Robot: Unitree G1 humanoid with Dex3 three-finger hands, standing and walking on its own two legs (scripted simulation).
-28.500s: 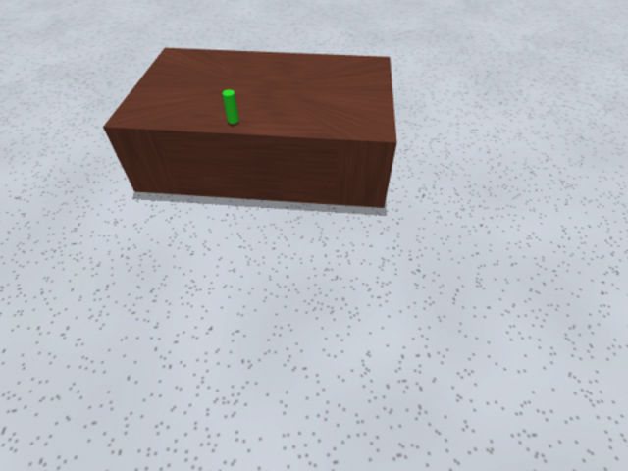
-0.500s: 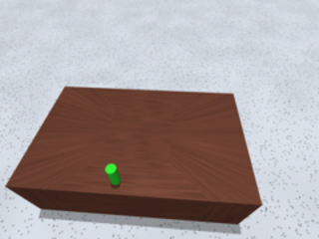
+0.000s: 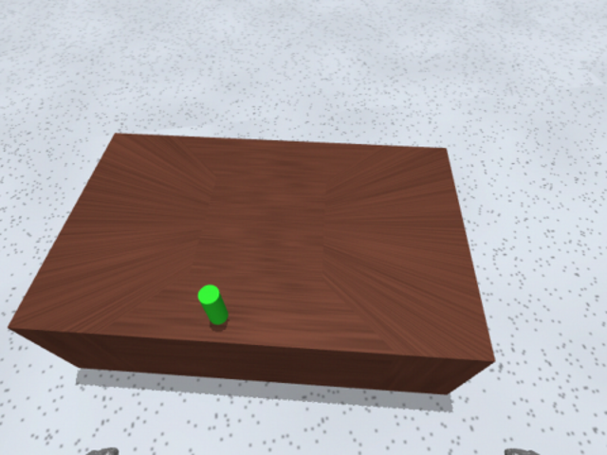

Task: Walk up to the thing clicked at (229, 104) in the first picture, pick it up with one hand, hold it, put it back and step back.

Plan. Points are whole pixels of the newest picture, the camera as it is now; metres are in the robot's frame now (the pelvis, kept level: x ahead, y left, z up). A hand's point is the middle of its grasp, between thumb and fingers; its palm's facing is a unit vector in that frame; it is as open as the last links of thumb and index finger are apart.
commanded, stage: step back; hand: left
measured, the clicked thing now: (213, 305) +0.46 +0.23 -0.36
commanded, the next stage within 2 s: none
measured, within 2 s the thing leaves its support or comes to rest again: neither
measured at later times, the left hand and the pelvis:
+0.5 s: hand out of the picture +0.06 +0.31 -0.17, palm faces -0.11 -0.93 -0.36, open 7.3 cm; pelvis -0.07 +0.06 -0.01, yaw -4 degrees
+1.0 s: hand out of the picture -0.03 +0.31 -0.16, palm faces -0.06 -0.92 -0.38, open 7.3 cm; pelvis -0.18 +0.06 -0.02, yaw -1 degrees
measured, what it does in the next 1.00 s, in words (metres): walks backwards: right foot, then left foot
